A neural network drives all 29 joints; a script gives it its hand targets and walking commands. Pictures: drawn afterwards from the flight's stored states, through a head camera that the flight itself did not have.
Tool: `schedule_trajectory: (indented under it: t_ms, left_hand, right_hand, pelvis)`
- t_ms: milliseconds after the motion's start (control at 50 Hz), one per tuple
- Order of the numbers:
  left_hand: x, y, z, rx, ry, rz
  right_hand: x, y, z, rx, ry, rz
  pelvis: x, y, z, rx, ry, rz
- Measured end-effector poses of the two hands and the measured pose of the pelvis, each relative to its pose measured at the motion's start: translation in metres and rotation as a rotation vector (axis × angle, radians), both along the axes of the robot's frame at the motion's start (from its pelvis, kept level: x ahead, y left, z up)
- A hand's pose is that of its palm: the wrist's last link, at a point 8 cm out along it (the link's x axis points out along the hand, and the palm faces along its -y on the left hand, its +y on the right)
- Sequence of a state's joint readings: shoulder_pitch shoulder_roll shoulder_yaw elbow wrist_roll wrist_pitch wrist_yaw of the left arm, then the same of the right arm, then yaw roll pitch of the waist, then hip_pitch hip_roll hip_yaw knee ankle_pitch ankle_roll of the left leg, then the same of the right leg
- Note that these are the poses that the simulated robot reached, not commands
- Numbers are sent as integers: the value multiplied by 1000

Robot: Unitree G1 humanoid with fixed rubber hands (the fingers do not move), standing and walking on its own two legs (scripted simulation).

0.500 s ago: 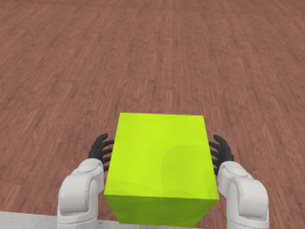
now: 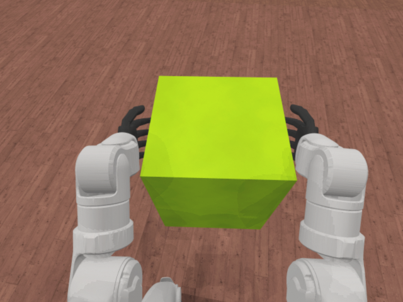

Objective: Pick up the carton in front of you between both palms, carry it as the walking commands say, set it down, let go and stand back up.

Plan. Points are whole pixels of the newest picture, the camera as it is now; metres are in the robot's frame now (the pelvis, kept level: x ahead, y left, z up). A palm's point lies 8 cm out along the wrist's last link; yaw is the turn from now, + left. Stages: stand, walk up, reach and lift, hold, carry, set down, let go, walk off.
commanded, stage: carry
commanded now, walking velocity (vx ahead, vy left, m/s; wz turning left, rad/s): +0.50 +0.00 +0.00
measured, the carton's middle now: (214, 160) +0.38 +0.01 +0.08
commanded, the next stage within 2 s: none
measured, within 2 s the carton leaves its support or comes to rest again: neither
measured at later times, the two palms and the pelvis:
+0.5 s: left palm (168, 37) +0.73 +0.16 +0.16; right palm (281, 39) +0.73 -0.14 +0.16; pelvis +0.34 +0.02 +0.01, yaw +2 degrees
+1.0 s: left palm out of the picture +0.99 +0.29 +0.19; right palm out of the picture +1.08 +0.01 +0.20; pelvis +0.67 +0.05 +0.02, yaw +15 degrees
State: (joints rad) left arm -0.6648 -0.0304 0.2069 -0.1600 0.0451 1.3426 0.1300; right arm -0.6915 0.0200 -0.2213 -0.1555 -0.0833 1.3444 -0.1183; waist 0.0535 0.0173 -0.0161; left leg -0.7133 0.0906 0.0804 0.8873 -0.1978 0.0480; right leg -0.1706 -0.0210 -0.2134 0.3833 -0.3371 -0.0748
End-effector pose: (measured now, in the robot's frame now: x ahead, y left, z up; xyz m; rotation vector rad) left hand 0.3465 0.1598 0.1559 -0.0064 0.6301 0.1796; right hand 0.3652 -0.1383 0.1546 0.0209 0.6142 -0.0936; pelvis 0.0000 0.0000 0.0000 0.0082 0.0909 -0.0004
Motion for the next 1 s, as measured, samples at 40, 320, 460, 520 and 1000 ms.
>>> schedule_trajectory:
  t_ms: [40, 320, 460, 520, 1000]
  left_hand:
    - [40, 2, 1, 5, 8, -19]
    - [271, -2, -28, -83, 121, -92]
    - [359, -5, -6, -109, -18, -43]
    - [400, -3, 1, -77, -50, -10]
    - [646, 134, 36, -25, 15, 240]
  right_hand:
    - [36, 2, 2, -13, 8, -6]
    - [227, -2, -22, -11, 119, -144]
    - [328, -6, 1, 34, -19, -140]
    - [383, -5, 5, 37, -47, -86]
    - [714, 145, 41, -10, 19, 225]
  pelvis:
    - [30, 6, -4, -3, 1, -5]
    - [208, 37, 7, -27, 15, -14]
    - [307, 23, 11, -23, 31, 20]
    - [359, 11, 3, -12, 20, 48]
    - [670, 54, 16, 25, -30, 260]
